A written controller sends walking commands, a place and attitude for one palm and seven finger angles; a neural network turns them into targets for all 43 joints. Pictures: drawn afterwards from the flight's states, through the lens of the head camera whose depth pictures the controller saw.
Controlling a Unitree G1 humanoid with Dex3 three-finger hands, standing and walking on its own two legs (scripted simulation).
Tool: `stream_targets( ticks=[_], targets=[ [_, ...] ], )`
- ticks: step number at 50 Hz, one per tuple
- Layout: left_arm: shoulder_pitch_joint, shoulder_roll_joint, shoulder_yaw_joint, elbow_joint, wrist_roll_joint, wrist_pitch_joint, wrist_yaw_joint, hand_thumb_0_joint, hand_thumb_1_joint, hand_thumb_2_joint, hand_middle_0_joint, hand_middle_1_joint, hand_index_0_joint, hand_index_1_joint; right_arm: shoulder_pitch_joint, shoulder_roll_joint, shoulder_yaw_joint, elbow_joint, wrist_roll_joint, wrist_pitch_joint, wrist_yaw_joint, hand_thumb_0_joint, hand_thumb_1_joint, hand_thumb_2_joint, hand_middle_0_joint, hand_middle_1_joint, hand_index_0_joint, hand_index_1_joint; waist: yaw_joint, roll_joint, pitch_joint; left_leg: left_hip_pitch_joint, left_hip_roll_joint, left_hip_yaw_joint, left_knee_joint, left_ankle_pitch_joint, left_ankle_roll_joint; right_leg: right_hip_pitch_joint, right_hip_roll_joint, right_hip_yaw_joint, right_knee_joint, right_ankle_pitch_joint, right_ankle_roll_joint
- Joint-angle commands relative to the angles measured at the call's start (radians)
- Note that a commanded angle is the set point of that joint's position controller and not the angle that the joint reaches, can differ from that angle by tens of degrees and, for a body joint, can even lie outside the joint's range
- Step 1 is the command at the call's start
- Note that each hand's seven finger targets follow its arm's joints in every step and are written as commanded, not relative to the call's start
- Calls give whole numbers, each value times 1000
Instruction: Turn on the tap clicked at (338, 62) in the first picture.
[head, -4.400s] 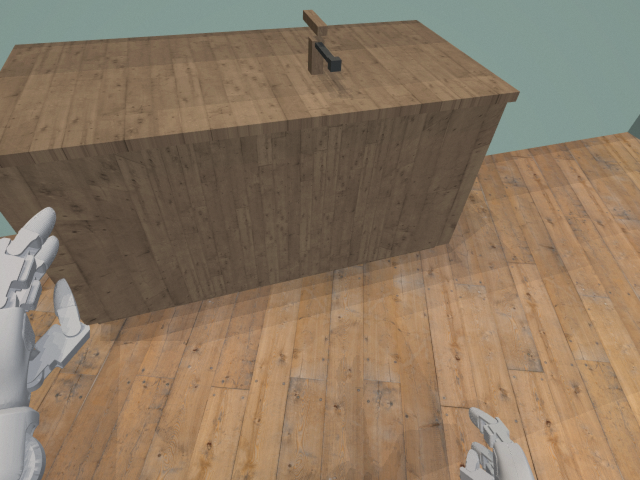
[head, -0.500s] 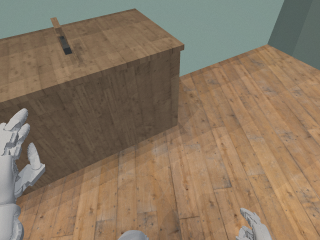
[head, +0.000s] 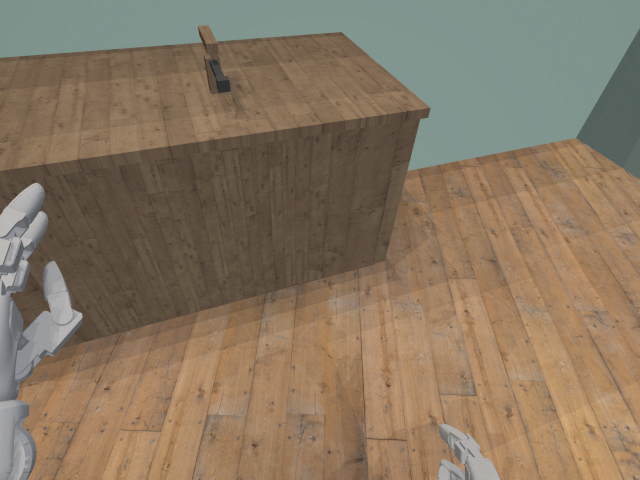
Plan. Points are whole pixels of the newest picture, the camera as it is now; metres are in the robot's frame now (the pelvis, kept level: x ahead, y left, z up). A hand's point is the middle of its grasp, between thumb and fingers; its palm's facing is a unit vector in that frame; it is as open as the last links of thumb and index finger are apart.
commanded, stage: take the last steps up to it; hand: left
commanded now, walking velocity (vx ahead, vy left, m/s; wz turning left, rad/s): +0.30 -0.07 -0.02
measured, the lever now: (223, 84) +0.93 +0.31 +0.07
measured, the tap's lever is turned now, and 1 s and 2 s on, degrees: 0 0 0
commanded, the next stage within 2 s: none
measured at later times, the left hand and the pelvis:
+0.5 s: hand (127, 290) +0.24 +0.22 +0.17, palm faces +0.43 -0.81 -0.41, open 7.4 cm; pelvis +0.04 -0.03 +0.00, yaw +2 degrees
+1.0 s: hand (216, 227) +0.36 +0.17 +0.15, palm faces +0.45 -0.78 -0.43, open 7.4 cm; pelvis +0.14 -0.08 -0.02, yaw +2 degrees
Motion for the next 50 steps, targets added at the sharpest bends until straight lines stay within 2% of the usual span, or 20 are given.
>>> stream_targets(
  ticks=[1, 4, 5, 7, 8, 11, 15, 21, 25, 26, 28, 29, 32, 36, 41, 44, 45, 46, 47, 50],
  targets=[
    [-138, 165, 76, -132, -4, -29, 13, 0, 900, 900, -200, -300, -200, -300, -136, -196, -68, -147, -1, -37, -35, 0, -900, -900, 200, 300, 200, 300, -30, 182, 26, -96, 242, -216, -235, -198, 140, 78, 31, -31, -187, -44, -9],
    [-143, 176, 85, -135, 2, -14, 16, 0, 900, 900, -200, -300, -200, -300, -142, -195, -67, -149, -3, -20, -36, 0, -900, -900, 200, 300, 200, 300, -21, 129, -19, -183, 188, -139, -113, -283, 87, 299, 27, -34, -429, 16, -32],
    [-128, 181, 84, -136, 9, -8, 17, 0, 900, 900, -200, -300, -200, -300, -135, -186, -68, -151, 1, -14, -33, 0, -900, -900, 200, 300, 200, 300, -22, 56, -44, -256, 145, -85, 13, -292, 63, 378, -32, 44, -466, 4, -71],
    [-160, 238, 110, -169, 3, -8, 21, 0, 900, 900, -200, -300, -200, -300, -152, -170, -69, -165, 7, -10, -33, 0, -900, -900, 200, 300, 200, 300, -12, -253, -23, -502, -18, 55, 494, -317, -16, 436, -360, 541, -649, -146, -241],
    [-191, 223, 102, -183, -10, -17, 21, 0, 900, 900, -200, -300, -200, -300, -160, -192, -84, -158, 8, -23, -32, 0, -900, -900, 200, 300, 200, 300, -14, -240, -13, -502, 0, -10, 647, -258, -29, 358, -396, 565, -679, -182, -254],
    [-43, 211, 132, -165, -13, -34, 16, 0, 900, 900, -200, -300, -200, -300, -160, -178, -72, -149, 7, -5, -31, 0, -900, -900, 200, 300, 200, 300, -24, -41, 20, -490, 48, -15, 703, -122, -50, 290, -312, 359, -637, 32, -236],
    [-58, 220, 154, -206, -13, -58, 22, 0, 900, 900, -200, -300, -200, -300, -156, -175, -76, -155, 5, 6, -44, 0, -900, -900, 200, 300, 200, 300, -36, -54, 3, -407, 69, 49, 519, -63, -50, 273, -263, 152, -612, 248, -205],
    [-1, 197, 148, -225, -22, -48, 45, 0, 900, 900, -200, -300, -200, -300, -120, -180, -94, -198, 6, -17, -52, 0, -900, -900, 200, 300, 200, 300, 5, -114, -59, -277, 35, 148, 208, -68, -21, 362, -253, 174, -532, 349, -223],
    [-42, 180, 120, -243, -23, -40, 52, 0, 900, 900, -200, -300, -200, -300, -88, -200, -104, -199, 4, -19, -61, 0, -900, -900, 200, 300, 200, 300, -25, -60, -90, -9, 15, 177, 0, 53, -6, 271, -179, 105, -363, 303, -155],
    [-64, 183, 115, -258, -21, -46, 52, 0, 900, 900, -200, -300, -200, -300, -74, -212, -109, -203, 4, -17, -65, 0, -900, -900, 200, 300, 200, 300, -42, 3, -109, 128, 53, 111, -35, 78, 23, 178, -141, 80, -214, 324, -122],
    [-105, 185, 109, -288, -16, -68, 53, 0, 900, 900, -200, -300, -200, -300, -86, -224, -106, -212, 7, -16, -58, 0, -900, -900, 200, 300, 200, 300, -39, 307, -122, 349, 392, -400, -135, 329, 198, -189, 8, 19, 169, -169, -44],
    [-102, 229, 135, -240, -5, -71, 47, 0, 900, 900, -200, -300, -200, -300, -96, -205, -88, -202, -3, -21, -54, 0, -900, -900, 200, 300, 200, 300, -43, 242, -76, 281, 432, -463, -181, 279, 232, -244, 2, 85, 313, -186, -54],
    [-99, 214, 130, -280, -2, -65, 29, 0, 900, 900, -200, -300, -200, -300, -104, -204, -93, -170, 3, -29, -39, 0, -900, -900, 200, 300, 200, 300, -37, 146, -18, 179, 376, -279, -172, 259, 211, -304, -62, 107, 346, -65, -34],
    [19, 166, 130, -295, -6, -56, 17, 0, 900, 900, -200, -300, -200, -300, -101, -197, -92, -178, 5, -38, -21, 0, -900, -900, 200, 300, 200, 300, -24, 230, -26, 43, 274, -11, -197, 206, 128, -144, -64, 5, 128, 75, -17],
    [-34, 163, 129, -185, -8, -52, 11, 0, 900, 900, -200, -300, -200, -300, -108, -192, -87, -179, 3, -45, -32, 0, -900, -900, 200, 300, 200, 300, -31, 203, 3, -19, 278, 47, -178, 148, 106, 22, -26, -81, -141, 107, -5],
    [-71, 165, 127, -124, -5, -40, 15, 0, 900, 900, -200, -300, -200, -300, -115, -186, -89, -168, 9, -32, -39, 0, -900, -900, 200, 300, 200, 300, -11, 112, -51, -63, 216, 117, 60, 23, 65, 238, 14, -123, -325, 158, -13],
    [-84, 166, 112, -122, -1, -30, 15, 0, 900, 900, -200, -300, -200, -300, -118, -167, -85, -167, 16, -28, -40, 0, -900, -900, 200, 300, 200, 300, -8, 1, -75, -113, 153, 166, 258, -42, 46, 299, -39, -38, -389, 149, -42],
    [-115, 210, 125, -139, 8, -26, 20, 0, 900, 900, -200, -300, -200, -300, -125, -143, -82, -175, 18, -21, -40, 0, -900, -900, 200, 300, 200, 300, -12, -270, -89, -332, 45, 189, 553, -231, 9, 399, -252, 321, -486, 140, -136],
    [-118, 253, 170, -153, 2, -20, 26, 0, 900, 900, -200, -300, -200, -300, -173, -160, -75, -192, 14, -29, -40, 0, -900, -900, 200, 300, 200, 300, 11, -355, -81, -470, -5, 65, 758, -361, -6, 391, -400, 584, -579, 151, -214],
    [-132, 246, 166, -223, -5, -41, 11, 0, 900, 900, -200, -300, -200, -300, -171, -184, -87, -154, 14, -18, -24, 0, -900, -900, 200, 300, 200, 300, -11, -154, -56, -466, 73, -29, 853, -173, -35, 293, -365, 475, -604, -55, -221]
  ],
)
